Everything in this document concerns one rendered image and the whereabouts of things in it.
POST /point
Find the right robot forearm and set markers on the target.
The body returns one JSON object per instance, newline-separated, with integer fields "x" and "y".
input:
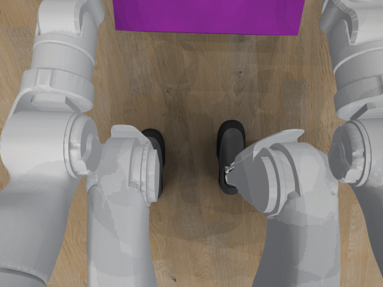
{"x": 354, "y": 29}

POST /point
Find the robot right upper arm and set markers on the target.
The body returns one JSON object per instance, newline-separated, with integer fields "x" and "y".
{"x": 356, "y": 157}

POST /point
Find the robot left upper arm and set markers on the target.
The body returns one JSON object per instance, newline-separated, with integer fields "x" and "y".
{"x": 46, "y": 154}

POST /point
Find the left robot forearm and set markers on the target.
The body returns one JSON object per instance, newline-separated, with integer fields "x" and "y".
{"x": 64, "y": 51}

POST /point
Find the robot left shin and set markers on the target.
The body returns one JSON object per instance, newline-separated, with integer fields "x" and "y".
{"x": 117, "y": 131}

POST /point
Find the robot shin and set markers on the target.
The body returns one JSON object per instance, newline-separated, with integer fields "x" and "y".
{"x": 117, "y": 131}
{"x": 238, "y": 177}

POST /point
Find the carton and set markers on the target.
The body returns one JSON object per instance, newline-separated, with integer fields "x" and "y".
{"x": 242, "y": 17}

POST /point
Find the robot right shin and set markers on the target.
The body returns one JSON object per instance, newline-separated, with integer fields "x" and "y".
{"x": 238, "y": 177}

